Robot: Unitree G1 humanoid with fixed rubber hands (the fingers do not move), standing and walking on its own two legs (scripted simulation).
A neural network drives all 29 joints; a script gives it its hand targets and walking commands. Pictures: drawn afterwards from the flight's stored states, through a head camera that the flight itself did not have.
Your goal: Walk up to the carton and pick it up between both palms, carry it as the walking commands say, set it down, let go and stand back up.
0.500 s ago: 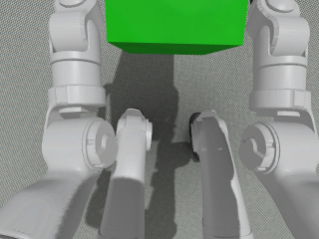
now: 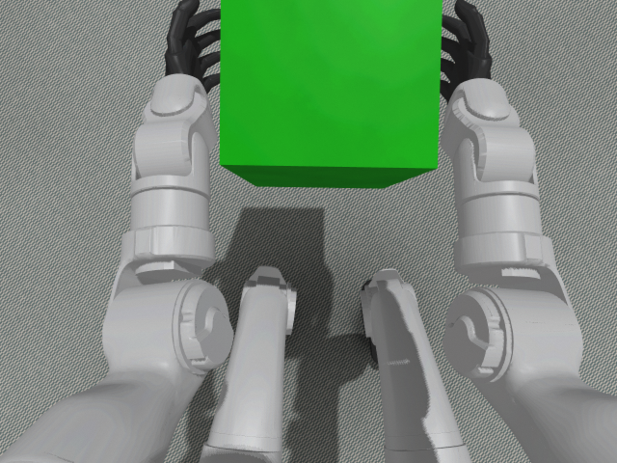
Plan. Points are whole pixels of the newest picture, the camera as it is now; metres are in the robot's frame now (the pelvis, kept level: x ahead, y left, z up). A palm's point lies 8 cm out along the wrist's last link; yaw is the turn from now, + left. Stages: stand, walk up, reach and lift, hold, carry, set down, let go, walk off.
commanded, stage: reach and lift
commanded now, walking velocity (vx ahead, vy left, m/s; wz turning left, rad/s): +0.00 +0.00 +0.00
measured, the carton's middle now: (324, 94) +0.53 +0.01 -0.14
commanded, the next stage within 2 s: none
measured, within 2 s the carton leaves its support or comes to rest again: neither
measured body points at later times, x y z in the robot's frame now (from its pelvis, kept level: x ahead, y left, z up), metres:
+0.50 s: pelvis +0.08 +0.01 +0.08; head +0.27 +0.03 +0.49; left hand +0.50 +0.16 +0.02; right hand +0.51 -0.14 +0.03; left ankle +0.13 +0.14 -0.56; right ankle +0.12 -0.14 -0.56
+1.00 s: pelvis +0.09 +0.00 +0.14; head +0.23 +0.01 +0.57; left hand +0.46 +0.16 +0.09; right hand +0.47 -0.14 +0.10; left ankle +0.13 +0.14 -0.56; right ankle +0.12 -0.14 -0.56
